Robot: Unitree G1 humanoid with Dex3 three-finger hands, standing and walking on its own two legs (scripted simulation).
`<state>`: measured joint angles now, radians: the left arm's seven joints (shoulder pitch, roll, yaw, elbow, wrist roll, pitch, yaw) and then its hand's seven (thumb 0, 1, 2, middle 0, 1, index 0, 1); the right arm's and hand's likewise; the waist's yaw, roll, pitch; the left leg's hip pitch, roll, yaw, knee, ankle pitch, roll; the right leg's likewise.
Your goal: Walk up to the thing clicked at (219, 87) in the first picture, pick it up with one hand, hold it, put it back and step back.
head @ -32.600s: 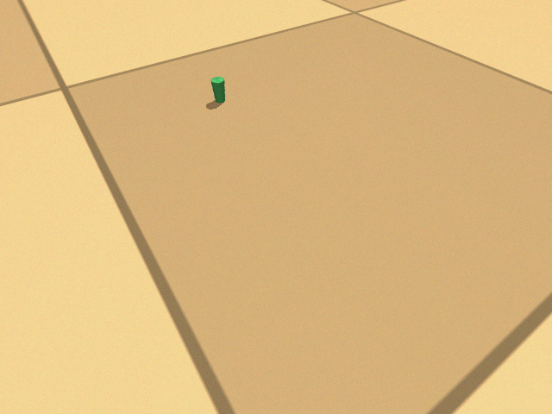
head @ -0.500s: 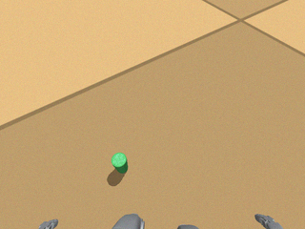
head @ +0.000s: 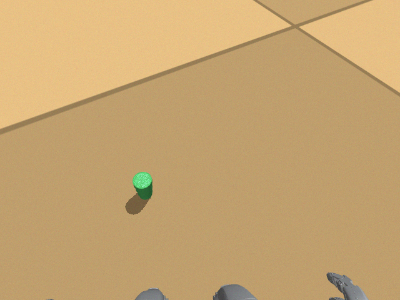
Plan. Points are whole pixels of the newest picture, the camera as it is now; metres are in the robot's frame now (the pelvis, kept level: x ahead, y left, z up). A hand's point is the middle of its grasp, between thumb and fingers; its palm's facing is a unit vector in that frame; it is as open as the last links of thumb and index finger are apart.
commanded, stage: step back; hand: left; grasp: from the side
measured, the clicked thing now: (144, 187) +0.67 +0.24 -0.68
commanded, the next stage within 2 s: stand in 1.94 s
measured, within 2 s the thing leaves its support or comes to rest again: neither
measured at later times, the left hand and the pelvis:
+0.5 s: hand out of the picture -0.03 +0.23 -0.15, palm faces +0.04 -0.92 -0.39, open 7.4 cm; pelvis -0.16 -0.05 -0.01, yaw +4 degrees
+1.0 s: hand out of the picture -0.27 +0.18 -0.13, palm faces +0.09 -0.88 -0.46, open 7.4 cm; pelvis -0.32 -0.10 +0.00, yaw +5 degrees
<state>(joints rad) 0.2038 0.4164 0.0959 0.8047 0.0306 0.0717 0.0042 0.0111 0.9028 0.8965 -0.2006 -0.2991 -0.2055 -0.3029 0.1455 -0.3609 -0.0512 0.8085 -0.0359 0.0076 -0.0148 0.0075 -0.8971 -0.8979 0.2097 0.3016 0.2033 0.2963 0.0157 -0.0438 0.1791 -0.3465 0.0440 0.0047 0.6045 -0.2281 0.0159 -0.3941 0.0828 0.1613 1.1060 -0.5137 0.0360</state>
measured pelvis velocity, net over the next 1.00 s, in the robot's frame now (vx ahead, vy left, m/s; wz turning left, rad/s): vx -0.32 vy -0.10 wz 0.09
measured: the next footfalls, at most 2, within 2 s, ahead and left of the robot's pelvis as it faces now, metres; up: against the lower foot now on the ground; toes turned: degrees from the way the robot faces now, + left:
right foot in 0.10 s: -0.04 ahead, -0.16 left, +0.00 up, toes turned +2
left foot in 0.42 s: -0.10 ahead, +0.07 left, +0.00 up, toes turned +2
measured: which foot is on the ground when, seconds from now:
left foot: down 0.00-0.14, up 0.16-0.40, down 0.42-0.76, up 0.78-1.00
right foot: up 0.00-0.08, down 0.10-0.44, up 0.46-0.72, down 0.74-1.00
